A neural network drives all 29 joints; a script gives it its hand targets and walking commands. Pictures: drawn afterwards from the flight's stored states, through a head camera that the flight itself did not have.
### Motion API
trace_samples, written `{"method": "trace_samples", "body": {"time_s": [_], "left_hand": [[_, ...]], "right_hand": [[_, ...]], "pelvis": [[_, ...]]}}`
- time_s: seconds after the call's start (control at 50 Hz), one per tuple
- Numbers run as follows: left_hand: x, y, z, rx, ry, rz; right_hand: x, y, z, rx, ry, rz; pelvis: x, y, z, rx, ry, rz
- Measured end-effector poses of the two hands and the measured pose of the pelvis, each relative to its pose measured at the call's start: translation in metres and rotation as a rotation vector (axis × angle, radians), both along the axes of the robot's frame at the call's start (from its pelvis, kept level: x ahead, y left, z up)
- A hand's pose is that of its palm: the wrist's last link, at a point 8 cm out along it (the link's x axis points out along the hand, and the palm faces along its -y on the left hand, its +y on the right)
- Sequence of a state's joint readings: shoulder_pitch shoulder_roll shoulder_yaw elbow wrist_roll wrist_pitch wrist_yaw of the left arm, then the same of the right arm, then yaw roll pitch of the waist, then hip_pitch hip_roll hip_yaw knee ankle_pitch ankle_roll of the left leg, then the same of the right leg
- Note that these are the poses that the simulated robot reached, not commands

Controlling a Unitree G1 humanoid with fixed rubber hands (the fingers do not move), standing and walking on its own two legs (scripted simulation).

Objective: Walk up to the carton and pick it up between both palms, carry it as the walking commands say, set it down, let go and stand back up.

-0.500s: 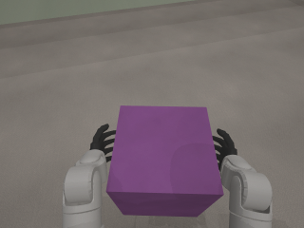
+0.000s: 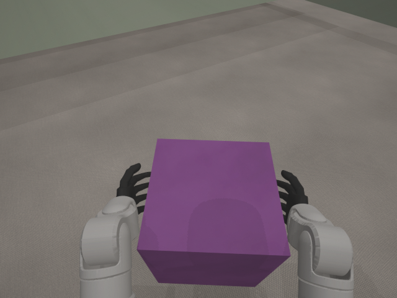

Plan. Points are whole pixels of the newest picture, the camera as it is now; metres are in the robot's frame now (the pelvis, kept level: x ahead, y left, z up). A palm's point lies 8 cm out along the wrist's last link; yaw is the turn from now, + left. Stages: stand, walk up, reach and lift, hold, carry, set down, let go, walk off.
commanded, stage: carry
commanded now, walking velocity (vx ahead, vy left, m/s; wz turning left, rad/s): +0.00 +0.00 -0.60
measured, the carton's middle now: (209, 218) +0.30 +0.01 +0.03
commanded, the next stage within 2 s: none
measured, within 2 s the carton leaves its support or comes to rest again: neither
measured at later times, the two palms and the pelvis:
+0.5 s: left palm (154, 227) +0.25 +0.10 +0.08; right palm (343, 278) +0.17 -0.19 +0.09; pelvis -0.05 +0.02 +0.01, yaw -16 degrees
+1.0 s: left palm (235, 259) +0.20 -0.03 +0.09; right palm out of the picture +0.03 -0.28 +0.08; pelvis -0.11 +0.00 +0.01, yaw -31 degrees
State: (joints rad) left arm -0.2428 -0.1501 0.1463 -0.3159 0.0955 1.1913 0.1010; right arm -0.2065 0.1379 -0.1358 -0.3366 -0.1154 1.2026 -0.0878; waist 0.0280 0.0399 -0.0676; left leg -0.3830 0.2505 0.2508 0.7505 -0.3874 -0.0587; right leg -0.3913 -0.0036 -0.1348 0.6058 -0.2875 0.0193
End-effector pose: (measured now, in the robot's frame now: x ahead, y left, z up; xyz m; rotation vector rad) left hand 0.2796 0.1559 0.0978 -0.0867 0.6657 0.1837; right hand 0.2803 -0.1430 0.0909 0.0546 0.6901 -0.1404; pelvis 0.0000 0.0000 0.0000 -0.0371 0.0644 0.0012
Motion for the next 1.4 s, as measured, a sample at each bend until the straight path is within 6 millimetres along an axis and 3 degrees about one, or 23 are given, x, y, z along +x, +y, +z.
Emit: {"method": "trace_samples", "body": {"time_s": [0.08,0.18,0.36,0.46,0.54,0.62,0.7,0.8,0.88,1.0,1.24,1.4], "left_hand": [[0.006,-0.038,-0.01,0.029,0.05,-0.092],[0.001,-0.061,-0.013,0.032,0.069,-0.159],[-0.014,-0.054,-0.012,-0.001,0.031,-0.206],[-0.03,-0.048,-0.018,-0.028,0.056,-0.242],[-0.035,-0.059,-0.011,-0.029,0.065,-0.297],[-0.034,-0.084,-0.002,-0.026,0.04,-0.365],[-0.034,-0.123,0.003,-0.015,0.012,-0.438],[-0.05,-0.172,-0.009,0.036,0.028,-0.554],[-0.067,-0.19,-0.016,0.06,0.072,-0.62],[-0.084,-0.188,-0.011,0.051,0.048,-0.642],[-0.099,-0.135,0.0,-0.003,0.037,-0.577],[-0.115,-0.139,0.004,0.019,0.037,-0.598]], "right_hand": [[-0.018,-0.037,-0.013,0.021,0.05,-0.087],[-0.042,-0.058,-0.014,0.045,0.068,-0.17],[-0.068,-0.05,-0.001,0.0,0.029,-0.209],[-0.094,-0.041,0.001,-0.05,0.058,-0.222],[-0.118,-0.047,0.006,-0.052,0.069,-0.273],[-0.137,-0.066,0.012,-0.041,0.043,-0.349],[-0.16,-0.095,0.01,-0.022,0.014,-0.432],[-0.204,-0.13,-0.01,0.023,0.031,-0.542],[-0.235,-0.139,-0.018,0.047,0.075,-0.607],[-0.255,-0.134,-0.008,0.032,0.053,-0.624],[-0.255,-0.092,0.015,-0.034,0.045,-0.549],[-0.277,-0.092,0.012,-0.007,0.043,-0.573]], "pelvis": [[-0.012,-0.009,0.003,0.025,-0.002,-0.029],[-0.026,-0.012,0.009,0.053,0.005,-0.083],[-0.042,0.005,0.009,0.06,0.028,-0.178],[-0.049,0.016,0.01,0.042,0.004,-0.244],[-0.054,0.019,0.015,0.008,-0.01,-0.303],[-0.062,0.017,0.016,-0.009,-0.008,-0.374],[-0.072,0.007,0.01,-0.004,-0.003,-0.44],[-0.087,-0.006,0.001,0.007,-0.01,-0.488],[-0.1,-0.006,0.006,0.033,-0.011,-0.516],[-0.113,0.0,0.01,0.054,-0.006,-0.545],[-0.123,0.026,0.014,0.031,-0.028,-0.571],[-0.14,0.031,0.013,0.023,-0.046,-0.571]]}}
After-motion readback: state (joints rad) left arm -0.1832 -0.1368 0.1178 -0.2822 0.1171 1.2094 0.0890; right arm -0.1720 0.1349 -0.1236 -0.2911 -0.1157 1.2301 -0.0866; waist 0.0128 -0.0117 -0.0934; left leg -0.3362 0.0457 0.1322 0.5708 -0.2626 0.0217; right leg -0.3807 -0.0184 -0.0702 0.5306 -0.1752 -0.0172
